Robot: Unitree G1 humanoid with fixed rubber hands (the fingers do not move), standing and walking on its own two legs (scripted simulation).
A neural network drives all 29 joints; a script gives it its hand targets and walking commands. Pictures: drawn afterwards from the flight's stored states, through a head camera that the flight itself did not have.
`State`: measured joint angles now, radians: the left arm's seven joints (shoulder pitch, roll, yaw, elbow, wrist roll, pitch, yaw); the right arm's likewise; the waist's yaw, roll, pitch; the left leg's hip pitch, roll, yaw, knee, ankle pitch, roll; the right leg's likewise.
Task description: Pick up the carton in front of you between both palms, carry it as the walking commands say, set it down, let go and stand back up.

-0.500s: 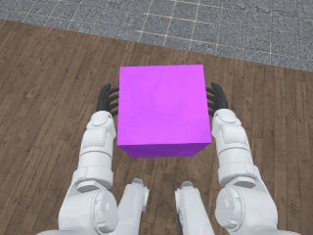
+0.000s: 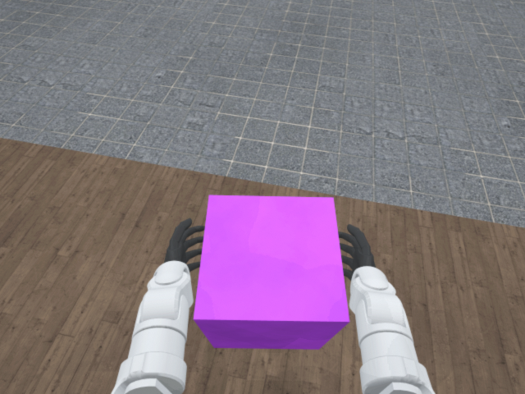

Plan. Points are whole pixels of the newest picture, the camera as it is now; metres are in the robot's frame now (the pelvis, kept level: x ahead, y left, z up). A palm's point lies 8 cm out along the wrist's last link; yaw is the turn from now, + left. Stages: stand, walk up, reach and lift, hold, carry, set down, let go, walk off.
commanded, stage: reach and lift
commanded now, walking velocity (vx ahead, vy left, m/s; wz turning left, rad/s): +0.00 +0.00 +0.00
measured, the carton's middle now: (268, 278) +0.33 +0.00 -0.09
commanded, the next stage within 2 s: hold in 1.26 s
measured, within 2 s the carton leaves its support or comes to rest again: neither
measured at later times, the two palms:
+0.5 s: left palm (166, 259) +0.29 +0.15 +0.06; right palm (379, 272) +0.29 -0.15 +0.05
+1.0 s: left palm (165, 249) +0.30 +0.15 +0.07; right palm (381, 261) +0.30 -0.15 +0.07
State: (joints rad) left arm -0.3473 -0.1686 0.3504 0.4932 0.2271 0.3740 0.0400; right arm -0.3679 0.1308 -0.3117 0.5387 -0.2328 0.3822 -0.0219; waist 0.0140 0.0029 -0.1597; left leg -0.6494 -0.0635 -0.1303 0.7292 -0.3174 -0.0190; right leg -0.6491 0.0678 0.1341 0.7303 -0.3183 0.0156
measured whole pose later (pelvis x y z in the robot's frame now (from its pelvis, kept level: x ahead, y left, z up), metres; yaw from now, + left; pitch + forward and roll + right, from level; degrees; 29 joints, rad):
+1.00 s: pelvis +0.01 +0.00 +0.03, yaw +0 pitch -4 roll +0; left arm -0.29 -0.16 0.27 0.34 0.30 0.65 -0.01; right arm -0.28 0.16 -0.25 0.34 -0.29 0.67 0.00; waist 0.00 0.00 -0.01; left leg -0.10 -0.04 -0.13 0.38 -0.20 -0.01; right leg -0.10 0.04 0.13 0.38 -0.20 0.01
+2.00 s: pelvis +0.00 +0.00 +0.04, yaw +0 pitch -7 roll +0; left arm -0.32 -0.17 0.27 0.28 0.31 0.75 -0.02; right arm -0.31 0.16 -0.25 0.28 -0.31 0.76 0.01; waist 0.00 0.00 0.01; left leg -0.04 -0.04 -0.13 0.35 -0.19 -0.01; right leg -0.04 0.04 0.13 0.35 -0.19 0.01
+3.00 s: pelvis +0.35 +0.05 +0.04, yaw -2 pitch +6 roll -1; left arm -0.21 -0.14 0.13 -0.33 0.11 1.23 0.09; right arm -0.19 0.14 -0.13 -0.34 -0.11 1.23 -0.10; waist -0.03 0.01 -0.10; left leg -0.20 0.02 0.22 0.35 -0.25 0.07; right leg -0.56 -0.08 -0.11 1.00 -0.29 -0.01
